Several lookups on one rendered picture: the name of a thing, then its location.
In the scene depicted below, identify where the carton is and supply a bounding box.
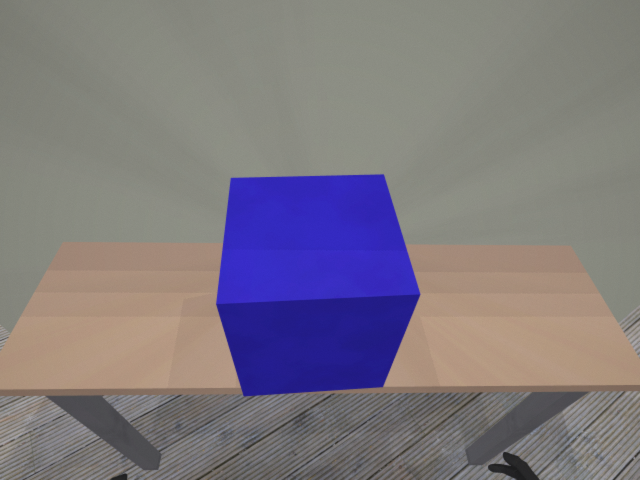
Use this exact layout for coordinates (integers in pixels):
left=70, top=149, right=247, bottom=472
left=216, top=174, right=420, bottom=396

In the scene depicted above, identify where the robot right hand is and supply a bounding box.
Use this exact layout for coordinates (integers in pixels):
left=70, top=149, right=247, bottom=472
left=488, top=452, right=540, bottom=480

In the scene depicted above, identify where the table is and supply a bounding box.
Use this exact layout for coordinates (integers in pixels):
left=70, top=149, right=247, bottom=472
left=0, top=242, right=640, bottom=470

